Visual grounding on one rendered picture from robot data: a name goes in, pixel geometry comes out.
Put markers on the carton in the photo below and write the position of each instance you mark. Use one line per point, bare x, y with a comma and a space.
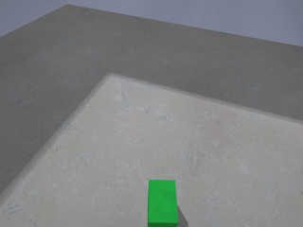
162, 204

